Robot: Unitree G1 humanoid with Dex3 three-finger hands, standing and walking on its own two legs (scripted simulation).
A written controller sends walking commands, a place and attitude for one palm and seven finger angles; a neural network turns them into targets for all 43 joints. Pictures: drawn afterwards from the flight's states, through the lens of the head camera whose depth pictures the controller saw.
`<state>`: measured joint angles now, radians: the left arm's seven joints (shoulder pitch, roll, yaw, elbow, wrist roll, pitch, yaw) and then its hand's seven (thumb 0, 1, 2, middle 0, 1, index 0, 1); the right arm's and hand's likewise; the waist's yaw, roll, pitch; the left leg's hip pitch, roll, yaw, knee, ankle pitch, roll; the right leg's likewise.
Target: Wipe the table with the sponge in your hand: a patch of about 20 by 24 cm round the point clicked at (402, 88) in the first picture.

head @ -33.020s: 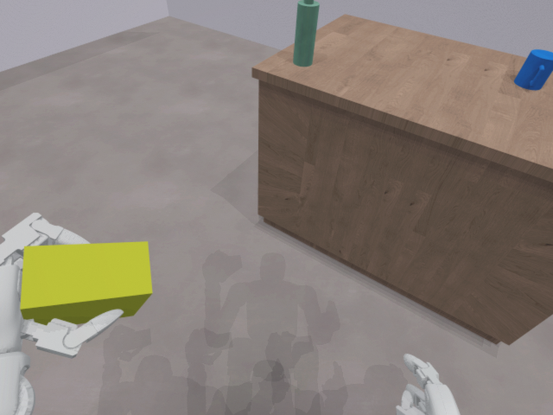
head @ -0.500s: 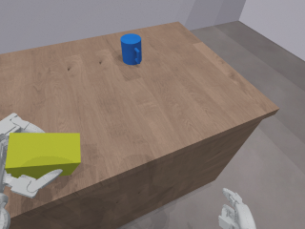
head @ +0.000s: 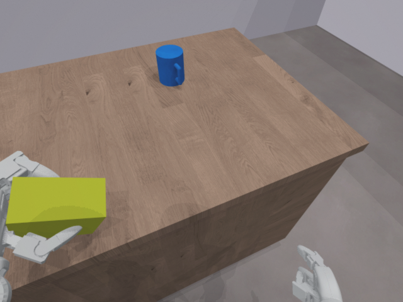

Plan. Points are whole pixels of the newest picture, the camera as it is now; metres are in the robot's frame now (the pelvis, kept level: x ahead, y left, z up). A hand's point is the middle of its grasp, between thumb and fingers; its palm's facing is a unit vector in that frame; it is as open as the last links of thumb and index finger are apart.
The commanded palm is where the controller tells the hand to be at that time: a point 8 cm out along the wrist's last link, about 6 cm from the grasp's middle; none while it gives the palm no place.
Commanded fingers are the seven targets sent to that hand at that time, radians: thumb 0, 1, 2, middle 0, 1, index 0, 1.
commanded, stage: shuffle to correct the standing spot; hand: left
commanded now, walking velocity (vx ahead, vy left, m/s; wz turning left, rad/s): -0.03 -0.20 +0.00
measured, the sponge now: (71, 209) +0.23 +0.21 +0.14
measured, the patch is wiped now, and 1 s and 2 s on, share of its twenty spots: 0.00 0.00 0.00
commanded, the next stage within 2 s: come to a stop and stand still in 0.02 s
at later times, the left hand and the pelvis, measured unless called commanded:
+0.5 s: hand (22, 199) +0.22 +0.27 +0.17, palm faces +0.29 -0.84 -0.47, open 9.9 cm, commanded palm +0.15 +0.31 +0.18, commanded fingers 0.00 0.10 1.30 -1.20 -1.60 -1.20 -1.60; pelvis -0.02 +0.04 +0.00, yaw -3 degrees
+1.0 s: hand out of the picture +0.21 +0.36 +0.15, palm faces +0.37 -0.85 -0.38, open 9.9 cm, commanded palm +0.15 +0.39 +0.18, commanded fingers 0.00 0.10 1.30 -1.20 -1.60 -1.20 -1.60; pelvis -0.01 +0.11 +0.00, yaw -1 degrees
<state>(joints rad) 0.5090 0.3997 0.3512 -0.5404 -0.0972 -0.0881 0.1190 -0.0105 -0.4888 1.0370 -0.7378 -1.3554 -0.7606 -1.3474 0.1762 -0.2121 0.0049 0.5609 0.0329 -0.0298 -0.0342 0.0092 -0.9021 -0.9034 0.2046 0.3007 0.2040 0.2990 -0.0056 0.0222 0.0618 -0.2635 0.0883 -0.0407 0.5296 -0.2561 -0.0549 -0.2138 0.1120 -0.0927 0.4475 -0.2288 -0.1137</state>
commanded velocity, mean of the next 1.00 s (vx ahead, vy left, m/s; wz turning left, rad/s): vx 0.00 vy -0.02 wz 0.00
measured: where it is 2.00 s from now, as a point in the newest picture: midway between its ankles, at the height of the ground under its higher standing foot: outside the picture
